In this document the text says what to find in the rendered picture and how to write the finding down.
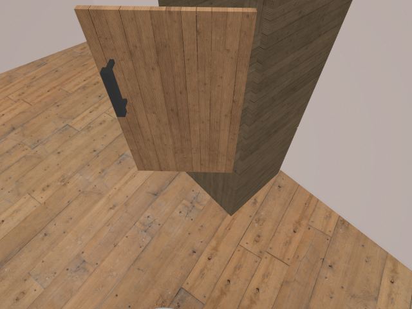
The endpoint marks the cupboard door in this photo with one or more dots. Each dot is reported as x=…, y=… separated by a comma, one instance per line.
x=183, y=71

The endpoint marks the handle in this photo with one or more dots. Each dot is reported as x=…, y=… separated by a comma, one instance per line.
x=110, y=82

